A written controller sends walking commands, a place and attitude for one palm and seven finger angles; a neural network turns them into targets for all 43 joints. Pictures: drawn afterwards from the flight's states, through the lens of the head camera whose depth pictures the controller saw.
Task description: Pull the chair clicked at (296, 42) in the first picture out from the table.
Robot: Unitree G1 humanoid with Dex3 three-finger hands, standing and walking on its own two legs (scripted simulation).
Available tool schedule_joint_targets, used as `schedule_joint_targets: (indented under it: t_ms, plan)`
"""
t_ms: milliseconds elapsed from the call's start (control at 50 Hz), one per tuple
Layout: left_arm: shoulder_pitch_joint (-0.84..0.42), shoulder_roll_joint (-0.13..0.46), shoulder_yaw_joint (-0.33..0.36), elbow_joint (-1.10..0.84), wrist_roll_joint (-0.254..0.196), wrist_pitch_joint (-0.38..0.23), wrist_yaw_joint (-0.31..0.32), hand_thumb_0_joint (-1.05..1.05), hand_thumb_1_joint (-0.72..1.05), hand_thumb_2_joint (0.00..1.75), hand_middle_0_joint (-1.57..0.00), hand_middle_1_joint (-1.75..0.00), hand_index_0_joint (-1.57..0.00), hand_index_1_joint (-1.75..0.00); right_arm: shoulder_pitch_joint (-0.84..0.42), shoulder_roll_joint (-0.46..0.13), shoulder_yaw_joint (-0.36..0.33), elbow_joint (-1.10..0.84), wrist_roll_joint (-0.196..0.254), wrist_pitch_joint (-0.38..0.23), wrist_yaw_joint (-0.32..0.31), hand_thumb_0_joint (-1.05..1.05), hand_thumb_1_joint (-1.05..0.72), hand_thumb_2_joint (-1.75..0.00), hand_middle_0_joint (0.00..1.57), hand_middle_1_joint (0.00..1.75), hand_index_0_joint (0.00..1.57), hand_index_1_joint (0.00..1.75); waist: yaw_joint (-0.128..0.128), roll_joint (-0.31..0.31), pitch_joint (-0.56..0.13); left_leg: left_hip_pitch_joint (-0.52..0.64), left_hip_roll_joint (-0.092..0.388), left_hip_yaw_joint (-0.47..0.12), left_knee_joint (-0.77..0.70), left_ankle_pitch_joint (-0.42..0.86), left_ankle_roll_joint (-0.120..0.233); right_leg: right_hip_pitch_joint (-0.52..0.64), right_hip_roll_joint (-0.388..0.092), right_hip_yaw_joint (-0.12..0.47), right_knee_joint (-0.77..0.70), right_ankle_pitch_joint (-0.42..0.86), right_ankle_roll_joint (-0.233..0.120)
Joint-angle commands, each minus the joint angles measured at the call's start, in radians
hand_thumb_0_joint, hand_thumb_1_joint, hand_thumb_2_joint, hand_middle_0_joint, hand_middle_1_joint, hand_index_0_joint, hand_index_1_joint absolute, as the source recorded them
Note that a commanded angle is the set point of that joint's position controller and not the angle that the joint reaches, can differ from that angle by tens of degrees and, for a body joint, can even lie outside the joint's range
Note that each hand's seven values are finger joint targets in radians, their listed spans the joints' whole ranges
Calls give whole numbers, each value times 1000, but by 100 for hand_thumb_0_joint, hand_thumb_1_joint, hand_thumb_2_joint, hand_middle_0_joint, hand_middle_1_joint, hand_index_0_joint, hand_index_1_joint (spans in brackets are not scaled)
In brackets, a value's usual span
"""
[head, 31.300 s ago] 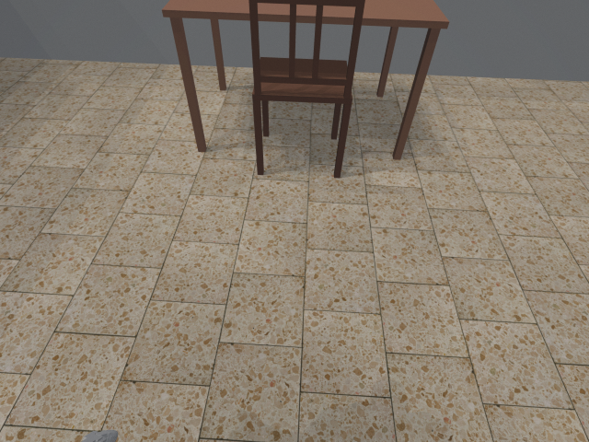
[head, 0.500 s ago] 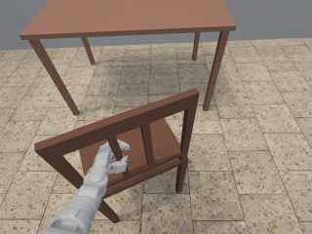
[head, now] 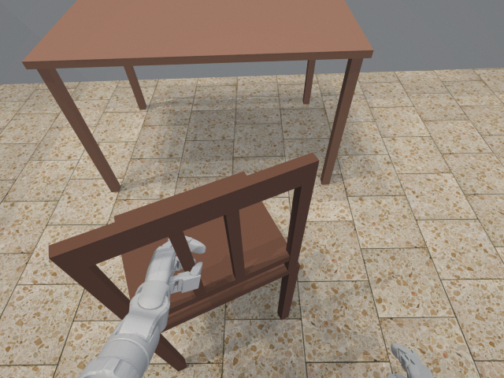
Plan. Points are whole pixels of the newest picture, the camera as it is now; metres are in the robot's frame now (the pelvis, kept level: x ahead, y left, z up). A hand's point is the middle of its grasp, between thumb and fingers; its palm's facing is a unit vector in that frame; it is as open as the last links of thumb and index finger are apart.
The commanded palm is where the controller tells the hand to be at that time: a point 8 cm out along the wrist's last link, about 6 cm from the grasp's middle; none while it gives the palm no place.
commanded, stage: stop walking, hand still on the chair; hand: left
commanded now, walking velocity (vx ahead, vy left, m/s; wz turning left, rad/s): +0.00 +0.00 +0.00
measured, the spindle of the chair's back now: (189, 265) +0.33 +0.14 -0.09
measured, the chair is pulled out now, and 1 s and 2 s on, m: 0.59 0.59 0.59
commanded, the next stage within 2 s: open the thumb and straighten the fingers in 0.06 s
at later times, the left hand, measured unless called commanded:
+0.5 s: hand (185, 270) +0.31 +0.14 -0.05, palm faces -0.06 -0.97 -0.21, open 10.8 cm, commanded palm +0.29 +0.18 -0.03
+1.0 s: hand (181, 273) +0.31 +0.14 -0.06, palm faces -0.06 -0.97 -0.22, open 17.3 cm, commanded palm +0.28 +0.20 -0.04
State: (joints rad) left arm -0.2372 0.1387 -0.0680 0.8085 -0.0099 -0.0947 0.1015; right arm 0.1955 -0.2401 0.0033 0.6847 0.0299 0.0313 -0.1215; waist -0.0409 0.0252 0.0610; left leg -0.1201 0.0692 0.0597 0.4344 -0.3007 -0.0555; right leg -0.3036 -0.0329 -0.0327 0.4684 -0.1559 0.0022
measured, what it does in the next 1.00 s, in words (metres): stands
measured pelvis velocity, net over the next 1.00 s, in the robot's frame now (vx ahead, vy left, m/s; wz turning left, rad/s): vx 0.02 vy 0.02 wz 0.06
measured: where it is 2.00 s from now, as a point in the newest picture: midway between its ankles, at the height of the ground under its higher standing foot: outside the picture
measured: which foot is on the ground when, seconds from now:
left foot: down 0.00-1.00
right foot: down 0.00-1.00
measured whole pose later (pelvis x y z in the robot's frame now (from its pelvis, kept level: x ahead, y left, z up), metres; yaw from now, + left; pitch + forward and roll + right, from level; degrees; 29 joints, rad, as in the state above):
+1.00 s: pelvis +0.02 +0.02 -0.03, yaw +3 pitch +9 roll +0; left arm -0.06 0.15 -0.08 0.38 0.01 0.11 0.04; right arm 0.25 -0.26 0.00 0.59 0.03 -0.09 -0.04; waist -0.04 0.05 -0.09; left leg -0.44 0.04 0.01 0.73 -0.46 -0.03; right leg -0.59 -0.08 -0.06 0.74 -0.31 0.03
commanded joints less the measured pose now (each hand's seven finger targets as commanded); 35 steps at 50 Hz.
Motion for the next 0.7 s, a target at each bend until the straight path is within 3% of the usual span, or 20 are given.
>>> schedule_joint_targets:
  t_ms: [0,120,140,160,180,200,220,260,280,320,360,380,460,500,520,560,600,640,660,680]
  plan:
    - [-222,121,53,-181,-6,-55,12,0,90,90,-50,-145,-50,-145,-17,-101,-28,-109,-7,-31,-15,0,-90,-90,20,30,20,30,19,-34,-253,-36,46,-44,-61,179,50,199,-95,84,-61,157,-25]
    - [-221,111,44,-188,-6,-56,10,0,90,90,-50,-145,-50,-145,-17,-99,-26,-109,-7,-28,-14,0,-90,-90,20,30,20,30,18,-44,-265,-29,48,-44,-53,216,51,210,-98,81,-47,208,-29]
    - [-236,149,76,-301,-4,-67,12,0,90,90,-50,-145,-50,-145,-25,-96,-32,-122,-10,-30,-13,0,-90,-90,20,30,20,30,21,-53,-284,-14,47,-43,-47,237,52,232,-99,88,-39,255,-31]
    - [-128,70,31,-202,-13,-41,-1,0,78,84,-50,-145,-50,-145,9,-137,-45,-117,31,-50,24,0,-90,-90,20,30,20,30,-47,-148,-292,-174,-13,-14,-30,198,62,186,-46,-7,-3,208,-10]
    - [-79,77,37,-217,-20,-37,-5,0,66,78,-50,-145,-50,-145,8,-142,-45,-117,31,-56,40,0,-90,-90,20,30,20,30,-21,-148,-273,-206,-8,-13,-22,181,58,183,-45,-8,11,187,-16]
    - [-113,102,57,-295,-20,-51,-7,0,54,73,-50,-145,-50,-145,-2,-135,-48,-123,28,-72,55,0,-90,-90,20,30,20,30,-21,-114,-266,-224,-21,-11,-2,160,62,153,-41,-1,14,169,-12]
    - [-136,133,76,-385,-3,-66,-6,0,42,67,-50,-145,-50,-145,7,-131,-54,-135,18,-94,63,0,-90,-90,20,30,20,30,-15,-66,-329,-227,-33,-4,10,159,64,164,-39,7,24,167,-11]
    - [-99,89,36,-414,22,-58,-12,0,17,55,-50,-145,-50,-145,11,-119,-52,-141,9,-124,76,0,-90,-90,20,30,20,30,-13,-8,-330,-246,-41,2,29,172,60,135,-32,-2,44,171,-16]
    - [-81,85,24,-403,22,-40,-15,0,5,49,-50,-145,-50,-145,17,-123,-53,-137,12,-132,81,0,-90,-90,20,30,20,30,-20,-32,-310,-253,-37,-1,33,162,59,122,-29,-9,41,159,-16]
    - [-86,106,52,-410,20,-8,-18,0,-19,37,-50,-145,-50,-145,26,-131,-57,-140,8,-143,87,0,-90,-90,20,30,20,30,-15,-41,-338,-275,-44,2,54,149,60,111,-26,-12,62,149,-10]
    - [-95,78,32,-453,27,16,-22,0,-43,26,-47,-138,-47,-138,28,-125,-58,-155,3,-153,90,0,-90,-90,20,30,20,30,-8,11,-363,-273,-47,3,66,162,55,91,-22,-21,86,146,-13]
    - [-130,149,83,-428,26,31,-15,0,-55,20,-45,-130,-45,-130,33,-137,-56,-146,4,-151,85,0,-90,-90,20,30,20,30,-12,13,-344,-287,-46,-2,73,152,57,78,-23,-19,88,136,-12]
    - [-72,63,40,-470,19,61,-25,0,-55,20,-35,-101,-35,-101,35,-131,-57,-171,0,-162,85,0,-90,-90,20,30,20,30,-2,-21,-374,-292,-47,-8,96,196,52,59,-16,-37,131,159,-15]
    - [-99,23,-3,-488,12,74,-28,0,-55,20,-30,-87,-30,-87,36,-134,-56,-173,2,-168,85,0,-90,-90,20,30,20,30,-21,-47,-366,-285,-44,-12,114,205,54,25,-14,-43,141,157,-11]
    - [-111,52,22,-494,13,78,-25,0,-55,20,-27,-80,-27,-80,41,-140,-60,-173,-1,-169,82,0,-90,-90,20,30,20,30,-18,-52,-368,-293,-44,-17,121,204,52,20,-14,-44,151,156,-11]
    - [-113,27,-4,-511,19,90,-26,0,-55,20,-22,-65,-22,-65,42,-139,-59,-180,-1,-171,81,0,-90,-90,20,30,20,30,-22,-68,-372,-295,-46,-19,135,203,53,-1,-12,-47,165,146,-8]
    - [-139,32,-11,-553,30,95,-17,0,-55,20,-18,-51,-18,-51,41,-137,-58,-184,-3,-175,77,0,-90,-90,20,30,20,30,-20,-19,-379,-278,-46,-26,142,222,51,-20,-13,-50,178,139,-12]
    - [-120,39,0,-562,36,107,-5,0,-55,20,-13,-36,-13,-36,45,-136,-57,-188,-7,-177,76,0,-90,-90,20,30,20,30,-17,-51,-392,-284,-47,-30,156,238,50,-12,-13,-51,192,162,-11]
    - [-75,135,100,-514,38,116,0,0,-55,20,-10,-29,-10,-29,49,-144,-57,-185,-10,-170,72,0,-90,-90,20,30,20,30,1,-81,-379,-316,-50,-29,163,227,52,-3,-14,-48,198,164,-11]
    - [-52,141,98,-515,42,121,-4,0,-55,20,-7,-22,-7,-22,46,-146,-53,-190,-12,-160,71,0,-90,-90,20,30,20,30,10,-94,-376,-333,-52,-30,159,218,52,14,-14,-47,201,166,-12]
